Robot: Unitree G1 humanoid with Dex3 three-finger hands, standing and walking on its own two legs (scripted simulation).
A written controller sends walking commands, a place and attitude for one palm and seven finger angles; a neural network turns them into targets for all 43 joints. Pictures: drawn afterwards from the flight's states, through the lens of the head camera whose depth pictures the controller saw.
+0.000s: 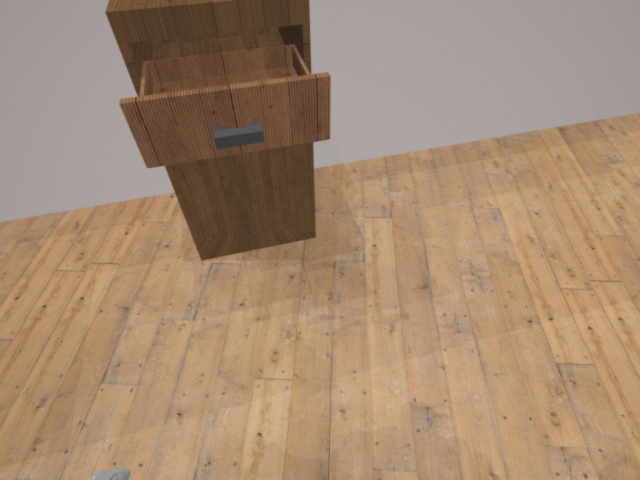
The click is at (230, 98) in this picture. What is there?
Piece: drawer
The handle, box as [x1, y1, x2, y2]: [214, 119, 263, 148]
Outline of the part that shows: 260,124 257,122 256,119 253,119 254,124 252,126 220,130 218,124 215,124 214,138 217,148 263,141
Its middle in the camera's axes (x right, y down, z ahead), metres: -0.18 -0.23 +0.84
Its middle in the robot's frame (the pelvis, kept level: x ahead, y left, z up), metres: +0.78 +0.23 +0.00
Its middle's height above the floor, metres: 0.77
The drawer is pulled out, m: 0.29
